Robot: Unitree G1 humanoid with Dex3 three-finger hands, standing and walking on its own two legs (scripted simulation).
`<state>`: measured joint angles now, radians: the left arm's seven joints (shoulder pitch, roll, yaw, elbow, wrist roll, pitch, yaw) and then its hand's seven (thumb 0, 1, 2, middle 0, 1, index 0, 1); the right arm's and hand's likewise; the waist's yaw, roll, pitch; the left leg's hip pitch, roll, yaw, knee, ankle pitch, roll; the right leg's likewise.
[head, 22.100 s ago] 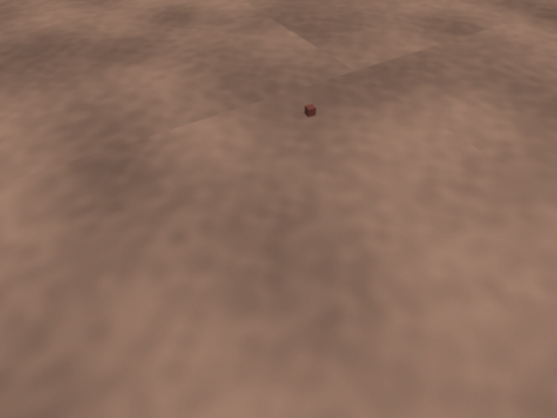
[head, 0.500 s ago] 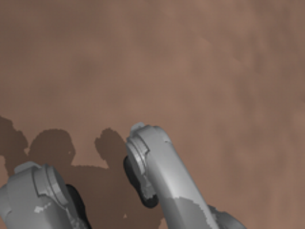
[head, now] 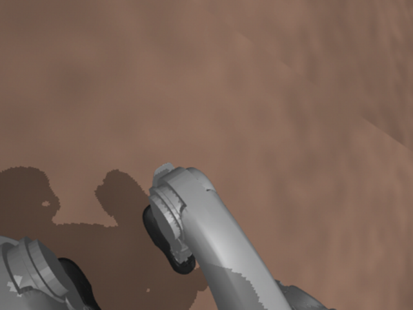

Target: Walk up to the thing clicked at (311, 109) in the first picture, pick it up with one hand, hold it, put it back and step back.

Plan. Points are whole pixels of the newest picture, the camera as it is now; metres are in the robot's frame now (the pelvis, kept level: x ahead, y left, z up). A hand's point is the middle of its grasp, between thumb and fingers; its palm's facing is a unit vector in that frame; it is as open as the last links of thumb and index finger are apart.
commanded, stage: rest palm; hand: left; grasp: from above
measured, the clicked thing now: out of the picture +0.46 +0.33 -0.30
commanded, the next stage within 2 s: close in 0.54 s
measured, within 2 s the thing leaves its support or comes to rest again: neither
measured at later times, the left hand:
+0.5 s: hand out of the picture +0.47 +0.32 -0.26, palm faces -0.24 -0.35 -0.90, open 14.2 cm
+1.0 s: hand out of the picture +0.47 +0.32 -0.27, palm faces -0.24 -0.34 -0.91, open 12.9 cm
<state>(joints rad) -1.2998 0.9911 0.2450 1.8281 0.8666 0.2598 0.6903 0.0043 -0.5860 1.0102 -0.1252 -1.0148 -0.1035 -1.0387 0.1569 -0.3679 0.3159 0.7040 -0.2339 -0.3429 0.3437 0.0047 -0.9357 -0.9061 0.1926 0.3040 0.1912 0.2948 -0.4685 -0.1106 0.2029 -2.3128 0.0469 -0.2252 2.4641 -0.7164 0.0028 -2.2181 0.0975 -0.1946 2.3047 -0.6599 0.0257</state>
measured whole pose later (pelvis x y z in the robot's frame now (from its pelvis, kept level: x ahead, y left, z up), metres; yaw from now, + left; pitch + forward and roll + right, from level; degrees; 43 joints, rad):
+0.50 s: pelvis -0.01 +0.01 +0.00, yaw -1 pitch +29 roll -16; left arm -1.30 1.03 0.18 1.82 0.84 0.23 0.71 0.00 -0.58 0.99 -0.13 -1.03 -0.11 -1.05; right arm 0.14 -0.38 0.36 0.68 -0.24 -0.36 0.34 0.01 -0.95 -0.91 0.19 0.30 0.19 0.29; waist -0.48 -0.15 0.25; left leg -2.31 0.04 -0.26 2.47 -0.71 0.01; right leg -2.18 0.10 -0.22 2.28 -0.65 0.04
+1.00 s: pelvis -0.01 +0.00 +0.01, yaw -2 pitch +29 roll -16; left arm -1.30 1.05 0.16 1.78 0.81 0.23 0.72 0.00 -0.34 0.83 -0.28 -0.90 -0.28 -0.91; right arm 0.12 -0.40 0.39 0.64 -0.24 -0.35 0.33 0.02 -0.95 -0.90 0.19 0.30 0.19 0.29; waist -0.48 -0.17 0.28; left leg -2.29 0.04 -0.27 2.45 -0.71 0.00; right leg -2.17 0.10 -0.23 2.26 -0.64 0.03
